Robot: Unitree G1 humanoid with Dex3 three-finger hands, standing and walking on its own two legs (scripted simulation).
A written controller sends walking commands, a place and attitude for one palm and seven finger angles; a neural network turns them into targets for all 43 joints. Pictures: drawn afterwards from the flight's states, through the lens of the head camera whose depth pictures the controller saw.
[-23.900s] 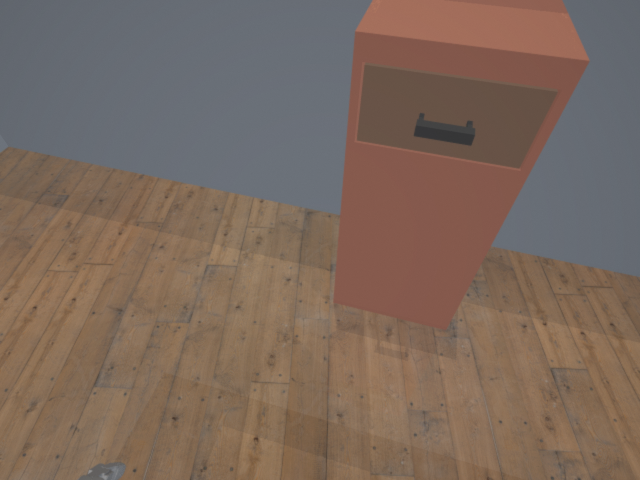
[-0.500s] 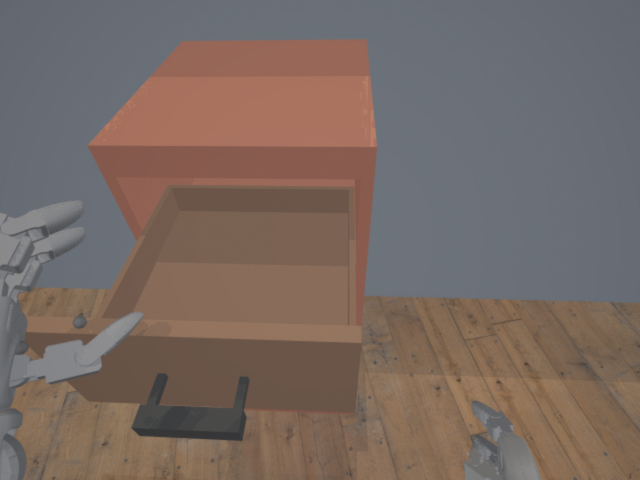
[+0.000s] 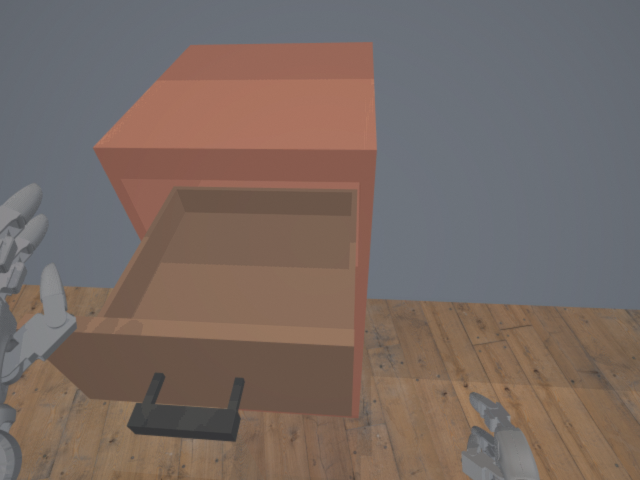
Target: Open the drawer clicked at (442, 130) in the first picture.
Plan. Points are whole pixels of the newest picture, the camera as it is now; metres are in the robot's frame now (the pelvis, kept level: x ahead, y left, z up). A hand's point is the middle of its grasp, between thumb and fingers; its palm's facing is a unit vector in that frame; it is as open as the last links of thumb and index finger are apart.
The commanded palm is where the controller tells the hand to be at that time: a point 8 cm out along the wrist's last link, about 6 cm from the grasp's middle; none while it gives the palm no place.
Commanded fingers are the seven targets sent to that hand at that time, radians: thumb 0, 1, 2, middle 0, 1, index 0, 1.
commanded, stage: step back with the hand held close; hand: left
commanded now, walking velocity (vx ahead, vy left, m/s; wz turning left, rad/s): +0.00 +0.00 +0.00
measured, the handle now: (191, 402) +0.19 +0.18 +0.04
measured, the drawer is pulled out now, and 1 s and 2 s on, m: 0.27 0.27 0.27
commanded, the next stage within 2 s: stop stepping back and stand still in 1.38 s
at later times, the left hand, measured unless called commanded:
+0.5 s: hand (30, 358) +0.15 +0.25 +0.21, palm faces +0.35 -0.76 -0.56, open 7.4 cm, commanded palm +0.09 +0.30 +0.23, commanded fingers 0.00 0.90 0.90 -0.20 -0.30 -0.20 -0.30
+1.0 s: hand out of the picture +0.10 +0.27 +0.22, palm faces +0.46 -0.76 -0.46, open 7.4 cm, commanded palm +0.04 +0.30 +0.23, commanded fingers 0.00 0.90 0.90 -0.20 -0.30 -0.20 -0.30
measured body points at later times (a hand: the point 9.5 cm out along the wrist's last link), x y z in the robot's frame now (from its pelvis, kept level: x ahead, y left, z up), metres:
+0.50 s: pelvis -0.05 +0.02 +0.00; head -0.03 +0.02 +0.45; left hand +0.13 +0.29 +0.24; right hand +0.12 -0.23 -0.08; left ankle -0.03 +0.11 -0.74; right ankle -0.02 -0.08 -0.74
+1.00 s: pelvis -0.10 +0.03 -0.01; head -0.07 +0.05 +0.43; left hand +0.07 +0.31 +0.24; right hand +0.07 -0.20 -0.09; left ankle -0.03 +0.11 -0.74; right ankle -0.14 -0.10 -0.73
